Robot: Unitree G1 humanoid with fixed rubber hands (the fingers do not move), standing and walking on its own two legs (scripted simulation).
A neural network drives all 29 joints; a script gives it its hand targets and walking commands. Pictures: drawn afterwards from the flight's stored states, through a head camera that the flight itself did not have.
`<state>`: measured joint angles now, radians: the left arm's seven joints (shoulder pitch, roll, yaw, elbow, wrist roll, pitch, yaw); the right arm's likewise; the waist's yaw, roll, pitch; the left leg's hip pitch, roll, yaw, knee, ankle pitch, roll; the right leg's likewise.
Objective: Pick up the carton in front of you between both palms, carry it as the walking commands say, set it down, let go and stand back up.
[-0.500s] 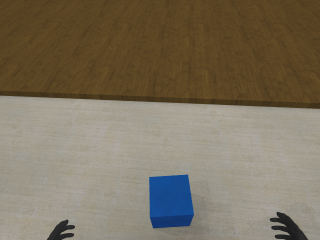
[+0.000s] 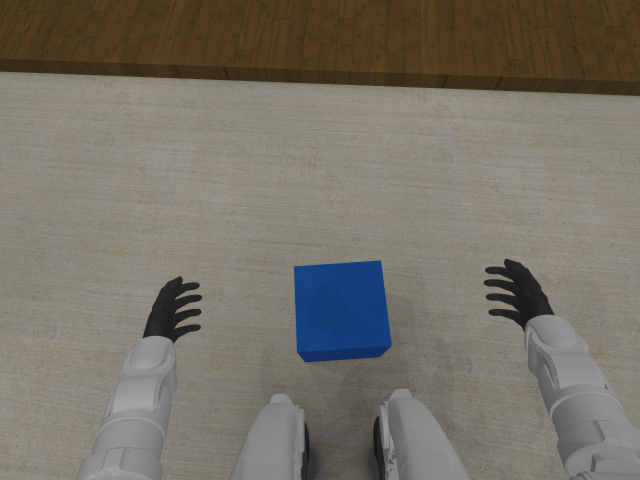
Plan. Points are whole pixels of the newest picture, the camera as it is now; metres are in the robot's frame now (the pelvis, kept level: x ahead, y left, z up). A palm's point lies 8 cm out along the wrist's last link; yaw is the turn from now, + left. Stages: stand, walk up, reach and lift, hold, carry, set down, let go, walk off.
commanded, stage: reach and lift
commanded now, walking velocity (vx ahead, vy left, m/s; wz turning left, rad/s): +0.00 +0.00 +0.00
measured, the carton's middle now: (340, 315) +0.40 -0.01 -0.58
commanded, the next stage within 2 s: none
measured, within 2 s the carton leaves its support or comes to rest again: neither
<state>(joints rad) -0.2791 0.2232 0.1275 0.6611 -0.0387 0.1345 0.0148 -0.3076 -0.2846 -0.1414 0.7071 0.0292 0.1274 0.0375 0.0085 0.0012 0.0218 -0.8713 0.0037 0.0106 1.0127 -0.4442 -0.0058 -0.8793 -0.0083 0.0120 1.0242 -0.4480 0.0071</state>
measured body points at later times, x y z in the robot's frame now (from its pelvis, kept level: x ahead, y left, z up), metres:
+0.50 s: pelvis -0.07 -0.01 -0.08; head +0.22 -0.01 +0.27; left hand +0.43 +0.18 -0.18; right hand +0.44 -0.20 -0.18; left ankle +0.02 +0.12 -0.67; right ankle +0.02 -0.12 -0.67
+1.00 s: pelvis -0.08 +0.00 -0.26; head +0.26 -0.01 +0.03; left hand +0.41 +0.19 -0.43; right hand +0.42 -0.21 -0.43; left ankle +0.02 +0.12 -0.67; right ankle +0.02 -0.12 -0.67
